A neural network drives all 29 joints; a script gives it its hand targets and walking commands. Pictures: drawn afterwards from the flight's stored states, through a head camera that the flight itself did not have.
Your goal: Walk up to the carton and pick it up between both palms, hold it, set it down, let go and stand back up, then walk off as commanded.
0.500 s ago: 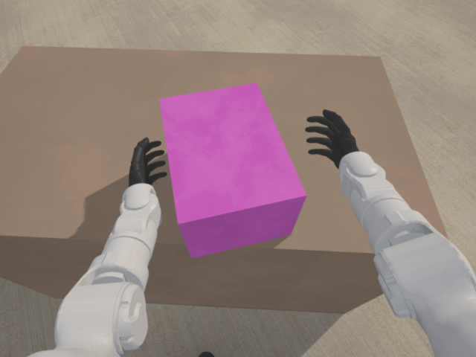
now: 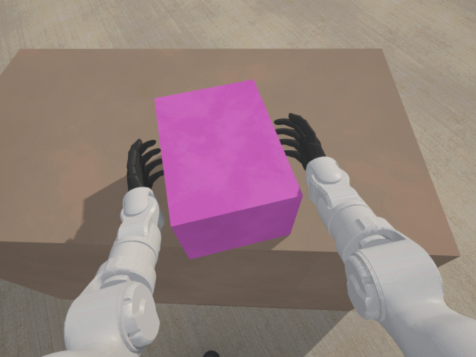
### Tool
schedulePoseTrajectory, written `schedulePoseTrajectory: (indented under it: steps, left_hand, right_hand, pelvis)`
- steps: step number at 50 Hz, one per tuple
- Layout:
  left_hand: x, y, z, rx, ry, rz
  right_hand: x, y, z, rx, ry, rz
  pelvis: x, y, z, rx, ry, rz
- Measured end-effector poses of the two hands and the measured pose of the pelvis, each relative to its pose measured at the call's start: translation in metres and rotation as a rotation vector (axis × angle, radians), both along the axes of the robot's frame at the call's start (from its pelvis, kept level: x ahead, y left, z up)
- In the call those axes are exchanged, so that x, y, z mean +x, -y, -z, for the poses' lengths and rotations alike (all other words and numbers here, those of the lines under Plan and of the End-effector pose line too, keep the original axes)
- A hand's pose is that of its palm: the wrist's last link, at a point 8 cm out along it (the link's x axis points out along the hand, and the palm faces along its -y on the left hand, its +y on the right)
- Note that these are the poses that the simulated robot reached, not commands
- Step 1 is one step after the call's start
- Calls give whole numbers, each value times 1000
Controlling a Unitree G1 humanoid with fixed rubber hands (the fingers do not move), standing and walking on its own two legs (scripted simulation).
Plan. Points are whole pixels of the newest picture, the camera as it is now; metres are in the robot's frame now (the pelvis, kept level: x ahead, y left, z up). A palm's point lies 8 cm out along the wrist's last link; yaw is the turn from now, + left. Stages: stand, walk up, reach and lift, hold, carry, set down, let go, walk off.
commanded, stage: reach and lift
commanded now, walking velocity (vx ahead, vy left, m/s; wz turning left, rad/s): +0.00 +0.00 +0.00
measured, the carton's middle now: (222, 166) +0.45 +0.14 -0.01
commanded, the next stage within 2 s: none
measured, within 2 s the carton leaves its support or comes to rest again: leaves its support in 1.96 s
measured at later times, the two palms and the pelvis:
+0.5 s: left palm (140, 195) +0.35 +0.25 +0.02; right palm (310, 167) +0.44 -0.02 +0.05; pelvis -0.01 +0.00 +0.00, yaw +0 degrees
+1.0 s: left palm (141, 196) +0.35 +0.25 +0.02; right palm (310, 167) +0.44 -0.02 +0.05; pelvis -0.01 +0.00 +0.00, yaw +0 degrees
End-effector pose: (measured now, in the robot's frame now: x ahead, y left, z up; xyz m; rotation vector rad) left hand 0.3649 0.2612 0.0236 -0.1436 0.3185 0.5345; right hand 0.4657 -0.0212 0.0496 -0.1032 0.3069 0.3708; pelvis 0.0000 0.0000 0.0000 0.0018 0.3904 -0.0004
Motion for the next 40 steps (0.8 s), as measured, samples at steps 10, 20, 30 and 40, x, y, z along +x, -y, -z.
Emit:
schedulePoseTrajectory:
  steps: [10, 20, 30, 40]
  left_hand:
    - [-8, 4, 1, 19, -1, -3]
    - [-18, 7, 0, 12, -9, -17]
    - [-19, 7, 0, 7, -10, -21]
    - [-19, 7, 0, 3, -9, -25]
  right_hand:
    - [-8, 0, 0, -31, 25, 26]
    - [-21, 2, 1, -23, 24, 37]
    - [-22, 2, 1, -19, 23, 41]
    - [-22, 2, 2, -13, 21, 44]
  pelvis:
    - [-8, -5, 0, -5, 12, -1]
    - [-13, -4, 0, -6, 19, 1]
    - [-14, -4, 0, -6, 20, 1]
    - [-14, -4, 0, -6, 20, 1]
